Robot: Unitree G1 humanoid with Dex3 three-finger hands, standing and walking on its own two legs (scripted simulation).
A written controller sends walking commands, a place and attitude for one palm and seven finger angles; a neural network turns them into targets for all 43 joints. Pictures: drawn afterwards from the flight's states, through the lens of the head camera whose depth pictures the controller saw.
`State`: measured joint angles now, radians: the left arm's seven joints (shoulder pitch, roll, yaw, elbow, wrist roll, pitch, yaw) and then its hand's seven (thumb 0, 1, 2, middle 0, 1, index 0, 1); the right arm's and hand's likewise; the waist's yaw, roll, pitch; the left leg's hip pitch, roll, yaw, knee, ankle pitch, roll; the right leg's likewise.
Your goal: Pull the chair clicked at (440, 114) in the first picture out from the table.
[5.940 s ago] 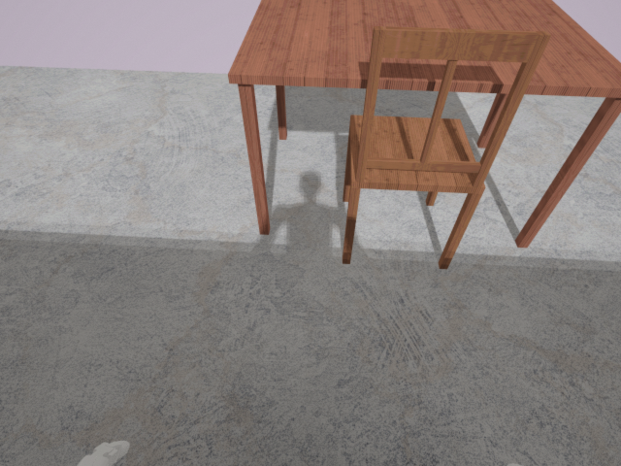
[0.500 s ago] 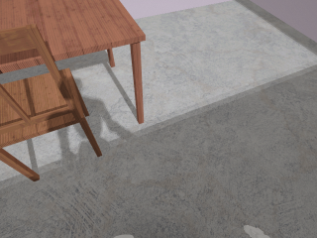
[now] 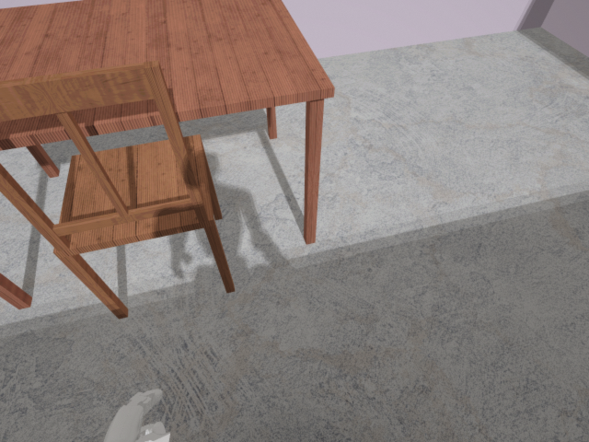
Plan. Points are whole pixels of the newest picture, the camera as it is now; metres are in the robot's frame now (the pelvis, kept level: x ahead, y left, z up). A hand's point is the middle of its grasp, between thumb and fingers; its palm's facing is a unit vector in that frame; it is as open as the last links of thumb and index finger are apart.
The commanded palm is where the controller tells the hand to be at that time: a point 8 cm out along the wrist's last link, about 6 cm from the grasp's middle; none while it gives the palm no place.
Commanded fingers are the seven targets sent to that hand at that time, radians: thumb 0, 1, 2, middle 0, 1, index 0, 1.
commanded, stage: turn to face it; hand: left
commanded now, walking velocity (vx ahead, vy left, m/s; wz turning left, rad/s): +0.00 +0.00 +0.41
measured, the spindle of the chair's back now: (97, 169) +0.68 +0.45 -0.08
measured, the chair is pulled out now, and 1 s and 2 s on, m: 0.00 0.00 0.00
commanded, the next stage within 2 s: take the last steps up to it in 0.26 s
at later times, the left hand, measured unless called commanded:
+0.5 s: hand out of the picture -0.08 +0.19 -0.17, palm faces +0.29 -0.92 -0.24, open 7.4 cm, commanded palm none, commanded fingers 0.00 0.90 0.90 -0.20 -0.30 -0.20 -0.30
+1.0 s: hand out of the picture +0.09 +0.28 -0.18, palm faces +0.27 -0.95 -0.17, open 7.4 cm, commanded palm none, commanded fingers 0.00 0.90 0.90 -0.20 -0.30 -0.20 -0.30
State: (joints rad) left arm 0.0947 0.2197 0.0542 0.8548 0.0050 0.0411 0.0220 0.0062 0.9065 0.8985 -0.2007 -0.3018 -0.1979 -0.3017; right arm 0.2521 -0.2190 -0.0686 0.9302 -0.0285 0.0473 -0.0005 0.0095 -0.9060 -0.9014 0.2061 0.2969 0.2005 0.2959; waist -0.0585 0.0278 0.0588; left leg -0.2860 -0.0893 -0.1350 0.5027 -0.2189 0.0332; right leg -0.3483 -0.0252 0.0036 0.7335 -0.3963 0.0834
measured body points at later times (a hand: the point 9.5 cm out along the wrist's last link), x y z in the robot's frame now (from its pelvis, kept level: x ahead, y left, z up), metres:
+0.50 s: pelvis -0.03 +0.00 +0.00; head +0.00 +0.01 +0.45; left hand -0.10 +0.24 -0.15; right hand +0.13 -0.23 -0.14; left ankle -0.08 +0.11 -0.71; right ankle +0.00 -0.13 -0.74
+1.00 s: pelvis +0.08 +0.09 +0.00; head +0.09 +0.10 +0.45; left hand +0.07 +0.33 -0.16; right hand +0.03 -0.13 -0.15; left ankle -0.08 +0.10 -0.74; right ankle +0.19 +0.01 -0.68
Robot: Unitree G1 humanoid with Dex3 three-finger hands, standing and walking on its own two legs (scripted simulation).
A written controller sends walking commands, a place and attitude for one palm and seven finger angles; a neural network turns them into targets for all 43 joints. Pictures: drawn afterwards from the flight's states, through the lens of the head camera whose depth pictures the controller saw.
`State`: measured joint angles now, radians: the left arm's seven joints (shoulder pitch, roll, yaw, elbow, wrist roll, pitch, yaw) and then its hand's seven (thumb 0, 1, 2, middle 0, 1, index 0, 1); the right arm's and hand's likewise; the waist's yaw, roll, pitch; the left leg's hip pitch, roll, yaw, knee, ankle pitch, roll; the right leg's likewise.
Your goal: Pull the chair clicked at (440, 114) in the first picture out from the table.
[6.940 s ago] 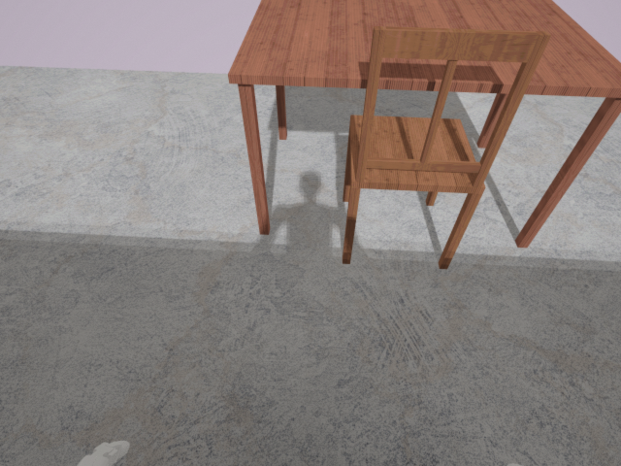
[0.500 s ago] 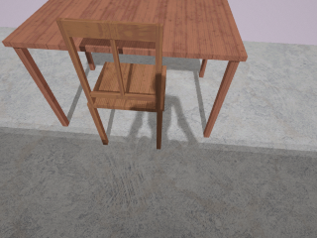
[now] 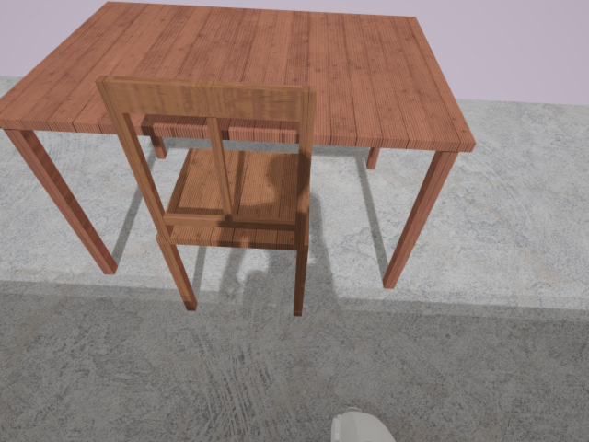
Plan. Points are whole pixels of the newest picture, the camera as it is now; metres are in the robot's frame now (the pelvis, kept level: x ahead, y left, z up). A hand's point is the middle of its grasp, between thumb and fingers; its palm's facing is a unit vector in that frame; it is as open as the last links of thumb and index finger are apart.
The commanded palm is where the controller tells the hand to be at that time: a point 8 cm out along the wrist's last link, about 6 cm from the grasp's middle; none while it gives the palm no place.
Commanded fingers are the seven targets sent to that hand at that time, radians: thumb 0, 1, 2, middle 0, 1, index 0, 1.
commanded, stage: take the last steps up to it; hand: left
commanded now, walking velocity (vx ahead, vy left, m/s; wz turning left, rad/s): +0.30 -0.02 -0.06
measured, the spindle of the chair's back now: (222, 173) +0.68 +0.18 -0.08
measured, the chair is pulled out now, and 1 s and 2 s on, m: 0.00 0.00 0.00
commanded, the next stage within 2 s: come to a stop and stand still in 0.38 s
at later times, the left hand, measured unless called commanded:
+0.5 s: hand (206, 424) +0.18 +0.14 -0.15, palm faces +0.02 -0.98 -0.21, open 7.3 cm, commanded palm none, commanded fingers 0.00 0.90 0.90 -0.20 -0.30 -0.20 -0.30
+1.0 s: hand (202, 362) +0.28 +0.17 -0.17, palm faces -0.04 -0.96 -0.29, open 7.4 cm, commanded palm none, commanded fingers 0.00 0.90 0.90 -0.20 -0.30 -0.20 -0.30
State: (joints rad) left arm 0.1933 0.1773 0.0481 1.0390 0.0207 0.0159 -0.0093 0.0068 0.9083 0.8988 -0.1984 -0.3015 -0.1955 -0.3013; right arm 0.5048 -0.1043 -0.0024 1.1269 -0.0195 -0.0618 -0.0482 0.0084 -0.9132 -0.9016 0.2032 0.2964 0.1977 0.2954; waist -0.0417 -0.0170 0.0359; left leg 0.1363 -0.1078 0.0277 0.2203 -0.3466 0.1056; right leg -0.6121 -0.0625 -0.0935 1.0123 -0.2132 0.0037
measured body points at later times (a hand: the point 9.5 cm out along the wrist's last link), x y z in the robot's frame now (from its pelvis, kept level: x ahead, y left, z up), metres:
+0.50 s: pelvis +0.19 -0.03 +0.01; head +0.22 -0.05 +0.46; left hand +0.18 +0.19 -0.13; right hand +0.26 -0.26 -0.15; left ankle +0.28 +0.14 -0.68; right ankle +0.15 -0.08 -0.73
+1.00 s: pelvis +0.22 -0.05 +0.00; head +0.25 -0.05 +0.44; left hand +0.28 +0.22 -0.15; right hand +0.29 -0.29 -0.15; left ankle +0.30 +0.09 -0.73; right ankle +0.18 -0.18 -0.72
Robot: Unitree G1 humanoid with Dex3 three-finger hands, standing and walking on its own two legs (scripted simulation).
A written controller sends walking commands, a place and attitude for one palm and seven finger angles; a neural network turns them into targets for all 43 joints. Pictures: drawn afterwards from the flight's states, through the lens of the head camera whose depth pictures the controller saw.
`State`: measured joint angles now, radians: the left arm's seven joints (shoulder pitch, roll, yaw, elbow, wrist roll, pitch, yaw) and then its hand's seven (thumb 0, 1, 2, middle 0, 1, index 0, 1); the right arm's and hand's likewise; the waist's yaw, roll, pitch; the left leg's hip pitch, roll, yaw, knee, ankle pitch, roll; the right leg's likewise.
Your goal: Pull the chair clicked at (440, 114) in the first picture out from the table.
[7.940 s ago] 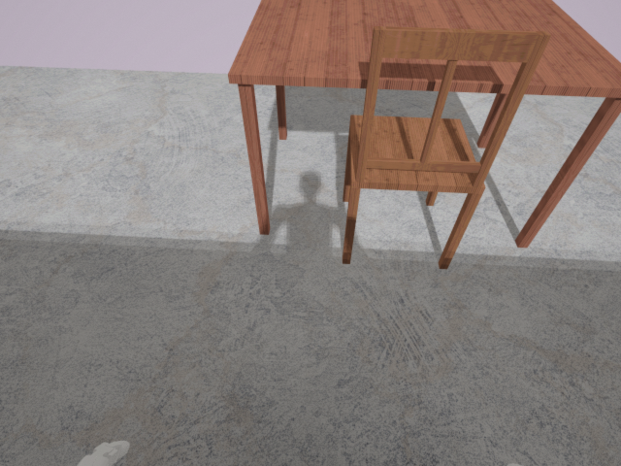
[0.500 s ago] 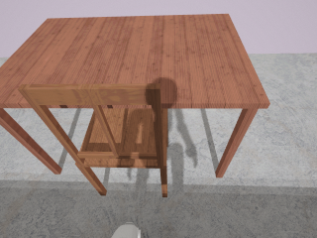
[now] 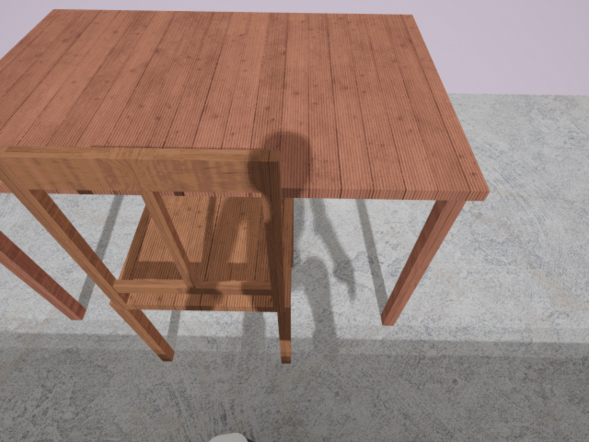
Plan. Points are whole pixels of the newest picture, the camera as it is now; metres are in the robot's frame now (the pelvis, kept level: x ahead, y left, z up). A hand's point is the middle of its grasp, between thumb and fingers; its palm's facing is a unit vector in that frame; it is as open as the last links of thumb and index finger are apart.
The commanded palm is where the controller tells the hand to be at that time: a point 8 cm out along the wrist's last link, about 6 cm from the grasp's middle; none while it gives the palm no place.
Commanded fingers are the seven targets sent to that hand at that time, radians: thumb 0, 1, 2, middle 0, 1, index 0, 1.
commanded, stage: come to a stop and stand still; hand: left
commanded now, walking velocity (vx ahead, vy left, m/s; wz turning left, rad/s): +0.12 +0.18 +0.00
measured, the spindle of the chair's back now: (174, 244) +0.44 +0.26 -0.08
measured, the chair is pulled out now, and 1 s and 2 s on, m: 0.00 0.00 0.00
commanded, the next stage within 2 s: look again from close up in 0.74 s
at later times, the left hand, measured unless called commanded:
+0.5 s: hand out of the picture +0.06 +0.19 -0.17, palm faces +0.05 -0.98 -0.21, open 7.4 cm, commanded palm none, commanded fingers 0.00 0.90 0.90 -0.20 -0.30 -0.20 -0.30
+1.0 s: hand out of the picture +0.00 +0.20 -0.17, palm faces +0.04 -0.98 -0.20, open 7.4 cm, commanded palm none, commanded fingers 0.00 0.90 0.90 -0.20 -0.30 -0.20 -0.30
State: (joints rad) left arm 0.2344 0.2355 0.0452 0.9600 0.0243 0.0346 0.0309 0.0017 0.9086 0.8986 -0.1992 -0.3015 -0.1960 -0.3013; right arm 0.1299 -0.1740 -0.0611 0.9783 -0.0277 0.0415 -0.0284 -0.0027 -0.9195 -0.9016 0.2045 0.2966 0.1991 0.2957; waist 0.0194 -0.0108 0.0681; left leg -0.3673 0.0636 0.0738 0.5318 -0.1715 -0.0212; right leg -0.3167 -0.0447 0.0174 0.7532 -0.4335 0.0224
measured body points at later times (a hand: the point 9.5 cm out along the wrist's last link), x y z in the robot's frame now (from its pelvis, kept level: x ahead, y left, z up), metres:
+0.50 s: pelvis +0.01 +0.01 +0.00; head +0.03 +0.02 +0.45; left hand +0.06 +0.24 -0.15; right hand +0.08 -0.22 -0.14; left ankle +0.01 +0.09 -0.73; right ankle -0.01 -0.14 -0.73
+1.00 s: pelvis +0.00 +0.02 +0.01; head +0.01 +0.04 +0.46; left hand -0.01 +0.25 -0.15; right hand +0.05 -0.21 -0.14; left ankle +0.01 +0.09 -0.73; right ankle -0.01 -0.14 -0.73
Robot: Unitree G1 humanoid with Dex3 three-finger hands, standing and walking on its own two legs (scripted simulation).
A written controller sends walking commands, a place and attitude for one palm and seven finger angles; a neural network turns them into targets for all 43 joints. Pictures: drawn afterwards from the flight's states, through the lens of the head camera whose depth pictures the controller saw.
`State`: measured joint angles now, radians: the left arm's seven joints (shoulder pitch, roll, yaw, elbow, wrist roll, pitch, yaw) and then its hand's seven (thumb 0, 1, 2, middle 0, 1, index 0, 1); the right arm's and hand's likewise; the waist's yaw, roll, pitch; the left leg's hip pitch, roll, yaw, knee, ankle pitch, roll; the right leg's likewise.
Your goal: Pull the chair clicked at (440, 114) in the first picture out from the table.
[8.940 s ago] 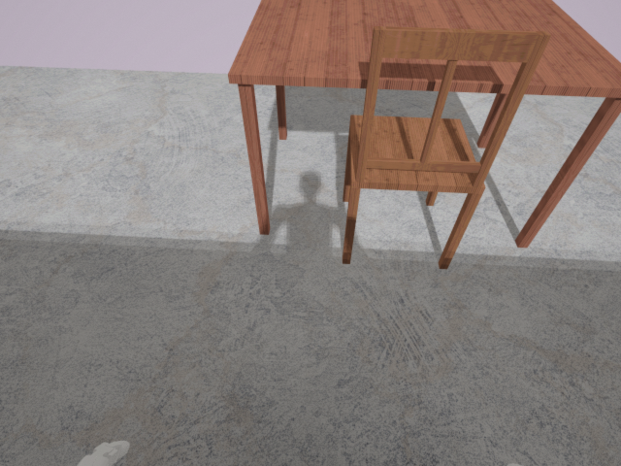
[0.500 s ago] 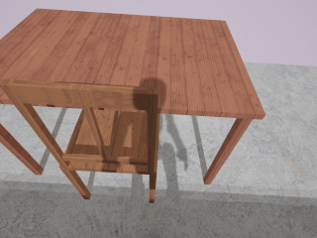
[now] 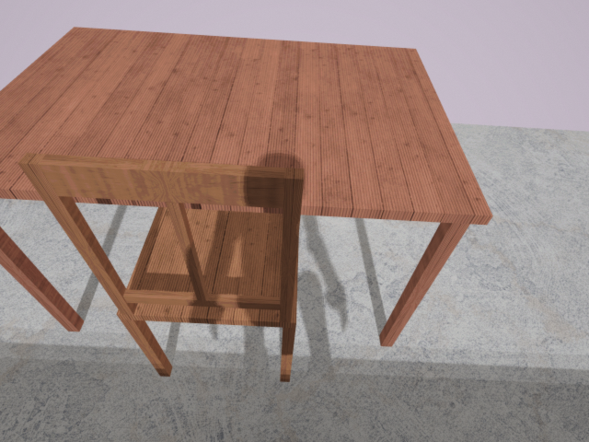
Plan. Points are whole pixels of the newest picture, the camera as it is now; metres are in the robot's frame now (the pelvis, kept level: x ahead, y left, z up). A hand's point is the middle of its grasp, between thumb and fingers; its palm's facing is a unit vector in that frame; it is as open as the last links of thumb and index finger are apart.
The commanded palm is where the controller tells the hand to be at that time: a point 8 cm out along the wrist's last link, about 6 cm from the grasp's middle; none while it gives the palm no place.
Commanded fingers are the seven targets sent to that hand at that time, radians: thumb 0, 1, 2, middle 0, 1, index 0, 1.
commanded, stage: look again from close up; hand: left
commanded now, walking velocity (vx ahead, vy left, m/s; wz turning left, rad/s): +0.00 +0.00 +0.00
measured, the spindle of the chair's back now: (190, 255) +0.44 +0.22 -0.09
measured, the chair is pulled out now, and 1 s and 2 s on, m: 0.00 0.00 0.00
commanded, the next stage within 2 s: raise the hand toward the chair's back in 0.52 s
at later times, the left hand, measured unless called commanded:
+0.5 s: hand out of the picture -0.03 +0.17 -0.18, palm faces +0.00 -0.98 -0.19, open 7.4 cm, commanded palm none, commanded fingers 0.00 0.90 0.90 -0.20 -0.30 -0.20 -0.30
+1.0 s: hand (188, 411) +0.17 +0.15 -0.05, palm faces +0.01 -1.00 -0.01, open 8.8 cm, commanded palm +0.11 +0.22 -0.06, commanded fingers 0.00 0.43 0.70 -0.15 -0.23 -0.15 -0.23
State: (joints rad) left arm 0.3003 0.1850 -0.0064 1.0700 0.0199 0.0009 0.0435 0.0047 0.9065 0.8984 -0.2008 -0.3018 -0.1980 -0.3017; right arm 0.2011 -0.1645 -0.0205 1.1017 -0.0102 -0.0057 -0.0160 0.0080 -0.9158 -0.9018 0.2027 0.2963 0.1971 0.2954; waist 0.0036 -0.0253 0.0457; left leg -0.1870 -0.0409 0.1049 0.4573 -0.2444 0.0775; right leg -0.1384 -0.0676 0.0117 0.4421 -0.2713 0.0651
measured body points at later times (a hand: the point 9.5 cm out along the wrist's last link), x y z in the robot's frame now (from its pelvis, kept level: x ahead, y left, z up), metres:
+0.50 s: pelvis -0.02 +0.00 +0.00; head -0.01 +0.01 +0.45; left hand -0.03 +0.22 -0.16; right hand -0.03 -0.22 -0.16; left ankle +0.01 +0.06 -0.74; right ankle -0.02 -0.16 -0.74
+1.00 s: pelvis -0.04 -0.06 -0.07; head -0.01 -0.04 +0.38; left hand +0.16 +0.21 -0.05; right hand +0.17 -0.32 -0.09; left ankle +0.01 +0.06 -0.74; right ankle -0.01 -0.14 -0.74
